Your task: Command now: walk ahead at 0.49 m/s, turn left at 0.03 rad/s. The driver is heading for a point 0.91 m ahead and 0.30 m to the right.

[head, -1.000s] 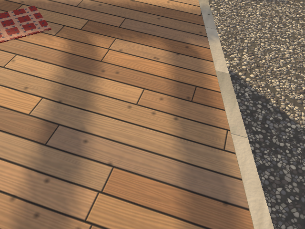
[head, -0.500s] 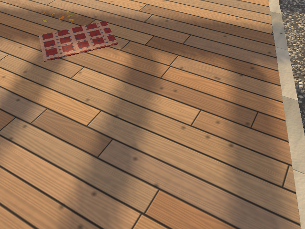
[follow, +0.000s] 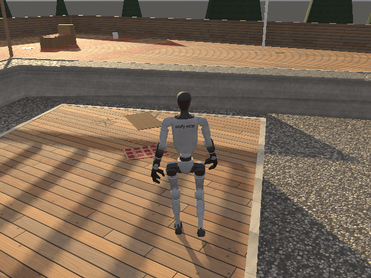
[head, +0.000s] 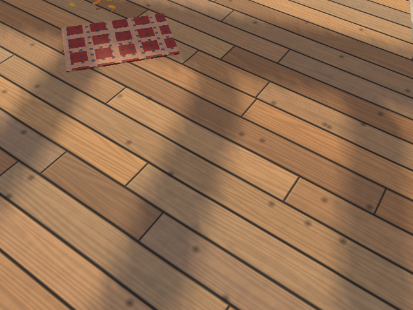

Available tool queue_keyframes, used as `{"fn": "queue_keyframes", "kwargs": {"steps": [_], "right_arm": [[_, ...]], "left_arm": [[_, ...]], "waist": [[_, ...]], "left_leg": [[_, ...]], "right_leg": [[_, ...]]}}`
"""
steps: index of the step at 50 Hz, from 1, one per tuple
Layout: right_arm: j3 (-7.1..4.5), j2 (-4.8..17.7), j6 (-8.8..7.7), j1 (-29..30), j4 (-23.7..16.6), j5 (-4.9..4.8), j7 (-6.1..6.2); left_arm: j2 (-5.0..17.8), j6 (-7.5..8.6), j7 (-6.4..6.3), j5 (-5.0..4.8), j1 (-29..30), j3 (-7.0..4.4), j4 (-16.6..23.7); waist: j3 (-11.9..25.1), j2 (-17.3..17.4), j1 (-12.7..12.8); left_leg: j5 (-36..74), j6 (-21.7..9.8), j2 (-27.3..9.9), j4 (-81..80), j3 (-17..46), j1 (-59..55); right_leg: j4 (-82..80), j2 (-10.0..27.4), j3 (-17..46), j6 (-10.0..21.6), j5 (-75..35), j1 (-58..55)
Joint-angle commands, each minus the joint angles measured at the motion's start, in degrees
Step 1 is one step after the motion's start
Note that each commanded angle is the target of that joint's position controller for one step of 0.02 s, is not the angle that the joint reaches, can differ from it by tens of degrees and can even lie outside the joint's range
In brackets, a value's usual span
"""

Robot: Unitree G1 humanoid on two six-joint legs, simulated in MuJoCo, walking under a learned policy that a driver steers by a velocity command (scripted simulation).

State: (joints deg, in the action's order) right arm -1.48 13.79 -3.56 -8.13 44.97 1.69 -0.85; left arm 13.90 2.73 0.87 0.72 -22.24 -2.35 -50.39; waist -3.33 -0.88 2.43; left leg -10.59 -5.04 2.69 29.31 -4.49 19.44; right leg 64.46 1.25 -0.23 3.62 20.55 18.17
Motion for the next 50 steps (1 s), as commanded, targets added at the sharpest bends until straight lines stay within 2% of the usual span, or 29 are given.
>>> {"fn": "queue_keyframes", "kwargs": {"steps": [1,4,6,8,12,16,17,19,20,21,22,23,24,25,26,27,28,29,31,33,37,41,43,45,46,47,48,49,50], "right_arm": [[-1.32,4.75,-1.12,-6.43,0.48,-0.63,0.34],[-1.68,5.83,-2.31,-8.96,2.66,-1.18,0.23],[-1.73,5.86,-2.34,-10.94,3.94,-1.26,0.26],[-1.64,5.62,-2.29,-12.68,4.97,-1.07,0.31],[-1.52,5.89,-2.58,-16.17,7.16,-0.74,0.69],[-1.10,5.49,-2.34,-19.22,9.45,-0.33,1.74],[-1.09,5.78,-2.21,-19.27,9.84,-0.22,2.01],[-1.25,7.21,-1.99,-18.21,10.16,-0.02,2.57],[-1.47,8.11,-1.69,-17.83,10.24,0.13,2.85],[-1.75,9.04,-1.18,-17.51,10.13,0.31,2.93],[-1.88,9.69,-0.87,-16.45,9.46,-0.03,2.95],[-1.34,7.92,-1.22,-15.89,7.03,-0.25,2.76],[-1.08,4.21,-1.88,-17.43,4.26,-1.30,1.47],[-1.68,8.10,-2.42,-12.32,3.45,-0.10,1.17],[-1.41,7.44,-3.21,-8.57,1.93,-0.70,0.84],[-1.36,6.96,-3.44,-8.43,1.98,-0.81,0.88],[-1.35,6.42,-2.56,-7.74,1.52,0.04,0.91],[-1.07,5.54,-1.31,-9.06,1.71,0.88,0.75],[-0.93,4.55,0.50,-9.01,1.01,1.43,0.40],[-0.82,4.30,1.15,-5.11,-0.80,1.33,0.16],[-0.46,4.25,1.18,5.01,-4.42,0.86,-0.21],[0.03,4.67,0.67,11.84,-7.02,0.24,-0.47],[0.09,5.38,0.19,13.50,-8.20,0.00,-0.46],[-0.31,6.95,-0.36,9.67,-7.69,-0.19,-0.25],[-0.83,8.20,-0.69,4.84,-6.29,-0.28,0.14],[-1.54,9.75,-1.37,-2.60,-4.23,-0.11,0.77],[-2.52,13.30,-2.02,-11.01,-3.45,0.98,1.75],[-3.76,18.44,-1.45,-14.30,-4.00,2.25,2.34],[-3.88,16.24,-0.45,-11.83,-3.82,1.13,2.09]], "left_arm": [[4.28,-0.25,0.67,1.26,-2.48,-1.00,2.63],[3.35,-1.24,1.19,1.42,0.50,-0.87,3.15],[3.70,-1.41,1.28,1.45,6.08,-0.90,4.68],[3.42,-1.29,1.36,1.01,10.27,-0.70,5.67],[2.34,-0.94,1.69,0.46,17.26,0.00,7.37],[2.13,-0.58,1.89,0.86,23.04,0.46,9.51],[2.11,-0.47,1.92,0.94,23.34,0.49,9.81],[2.67,-0.40,1.62,1.06,20.89,0.18,9.32],[3.42,-0.35,1.38,1.22,17.51,-0.20,8.38],[4.66,-0.10,1.18,1.33,11.33,-0.86,6.50],[6.60,0.30,0.87,1.95,2.46,-1.91,3.80],[11.97,0.25,0.06,2.54,-6.08,-3.66,2.33],[15.66,-0.53,-0.14,1.19,-2.77,-4.72,3.33],[14.16,-1.04,0.05,-0.67,-0.47,-4.77,3.16],[11.71,-1.09,-0.21,-0.66,2.74,-4.15,3.52],[8.71,-1.00,-0.25,-0.32,4.41,-3.47,3.12],[7.56,-0.61,-0.48,-0.43,5.60,-3.10,2.99],[6.86,-0.23,-0.63,-0.51,6.46,-2.78,3.04],[7.93,0.80,-0.50,-0.81,4.99,-2.95,2.57],[9.45,1.05,-0.50,-0.84,3.44,-3.36,2.27],[9.62,0.64,-0.51,-0.90,-0.94,-3.55,1.73],[10.12,0.25,-0.98,-0.29,-4.78,-3.70,1.51],[10.70,0.14,-1.34,0.19,-5.10,-3.83,1.85],[11.82,0.20,-1.77,0.42,-2.26,-4.12,2.97],[12.52,0.39,-1.68,0.48,-0.34,-4.27,3.62],[12.57,0.76,-1.23,0.14,0.70,-4.21,3.80],[9.79,1.33,-0.60,-0.58,0.45,-3.41,4.87],[3.45,1.36,-0.67,-2.50,-5.39,-2.06,6.71],[8.05,0.62,-1.09,-0.65,-6.13,-2.39,6.20]], "waist": [[2.90,5.57,-1.09],[1.24,4.73,-0.27],[-0.70,4.13,-1.18],[-1.32,3.61,-2.15],[-2.23,3.28,-4.33],[-3.17,2.99,-5.89],[-2.93,3.25,-5.65],[-0.59,4.79,-3.88],[1.73,5.76,-2.26],[5.27,6.17,0.27],[9.83,5.22,4.45],[16.10,-0.78,7.40],[19.98,-14.25,2.57],[15.67,-3.36,3.32],[9.01,-0.76,2.15],[3.84,3.54,-0.44],[2.09,4.03,-2.17],[2.43,3.02,-3.59],[3.02,1.33,-4.24],[1.94,0.18,-3.67],[0.85,-1.97,0.03],[1.30,-2.84,2.93],[1.24,-3.28,3.10],[1.82,-3.98,0.34],[3.55,-4.12,-1.94],[7.25,-1.74,-5.69],[14.49,3.18,-8.98],[22.28,15.31,-6.82],[21.21,13.82,-5.06]], "left_leg": [[7.06,-6.66,-14.61,-18.29,17.45,-11.08],[10.25,-7.42,-13.58,-21.80,14.24,-9.43],[9.92,-7.50,-12.91,-23.74,12.76,-10.50],[12.50,-6.72,-12.39,-24.10,9.78,-12.75],[18.39,-4.68,-12.80,-24.08,4.51,-16.57],[26.82,-3.52,-14.54,-21.52,1.05,-24.31],[31.17,-3.13,-14.93,-19.74,0.15,-25.98],[49.17,-2.14,-15.26,-12.66,-1.96,-28.33],[57.64,-1.82,-15.43,-6.48,-2.81,-29.18],[60.34,-1.60,-15.36,2.75,-3.60,-28.65],[52.59,-0.67,-14.53,15.17,-5.01,-21.88],[29.45,0.39,-11.53,33.68,-6.18,-8.78],[-18.24,3.37,2.56,53.55,-0.95,15.62],[-14.27,2.50,-1.80,54.55,8.09,22.59],[-9.13,2.54,-4.54,51.03,8.13,23.24],[-7.02,2.94,-6.41,45.33,7.58,20.26],[-7.00,3.84,-7.67,41.30,7.85,17.23],[-6.88,4.78,-8.00,38.86,7.54,14.15],[-6.52,6.28,-7.79,35.03,6.20,12.99],[-2.70,7.56,-7.90,29.73,5.03,14.64],[7.44,8.50,-6.98,17.29,4.40,17.01],[9.95,7.90,-4.94,9.67,4.63,17.57],[8.33,7.08,-4.02,6.27,5.27,15.98],[5.01,5.68,-2.95,1.62,6.14,8.10],[2.46,4.71,-1.50,0.10,5.74,0.55],[3.12,3.27,-1.43,-3.50,5.60,-9.78],[-4.81,0.60,-10.61,-5.32,14.32,-22.90],[-10.24,-5.32,-27.58,-8.65,38.41,-38.64],[-17.25,-7.88,-28.91,-12.72,49.66,-34.64]], "right_leg": [[0.23,4.38,1.87,-0.33,-3.60,11.71],[-2.77,5.02,0.56,-1.58,-7.38,13.86],[-6.63,5.93,-0.06,-2.52,-11.92,18.31],[-11.12,5.65,-0.12,-2.89,-16.02,20.91],[-20.43,2.91,-0.32,-1.75,-22.13,20.38],[-27.14,1.24,-3.50,0.53,-20.69,20.80],[-28.61,0.49,-4.49,1.36,-18.76,19.68],[-30.17,-2.65,-7.33,3.57,-13.38,14.00],[-30.48,-4.64,-8.45,4.83,-10.21,9.93],[-32.25,-6.46,-8.60,6.23,-8.47,3.40],[-36.05,-5.97,-5.71,8.45,-10.25,-9.27],[-36.82,6.49,10.29,12.56,-6.36,-23.48],[-45.06,19.75,43.63,22.35,-9.40,-37.41],[-47.03,17.82,39.34,21.47,-9.96,-34.77],[-48.19,16.52,31.43,19.60,-13.52,-27.25],[-49.77,13.96,26.19,16.90,-20.13,-19.01],[-50.35,11.03,22.19,15.06,-24.34,-13.90],[-51.13,8.85,19.02,14.03,-26.56,-10.97],[-51.67,6.83,16.51,13.90,-30.56,-8.63],[-52.86,5.26,15.33,13.17,-29.62,-7.01],[-52.07,3.15,15.41,9.81,-29.23,-9.13],[-48.86,3.99,17.97,8.99,-32.81,-15.11],[-46.68,5.16,20.03,8.56,-34.57,-17.22],[-43.88,5.73,21.56,6.76,-36.23,-15.81],[-40.09,5.01,21.63,5.64,-40.52,-13.88],[-31.25,2.13,19.72,4.32,-42.14,-11.61],[-17.41,-1.48,16.27,2.87,-32.33,-5.54],[-0.55,-9.87,8.59,0.72,5.12,11.51],[6.36,-6.95,6.90,1.23,10.61,18.32]]}}
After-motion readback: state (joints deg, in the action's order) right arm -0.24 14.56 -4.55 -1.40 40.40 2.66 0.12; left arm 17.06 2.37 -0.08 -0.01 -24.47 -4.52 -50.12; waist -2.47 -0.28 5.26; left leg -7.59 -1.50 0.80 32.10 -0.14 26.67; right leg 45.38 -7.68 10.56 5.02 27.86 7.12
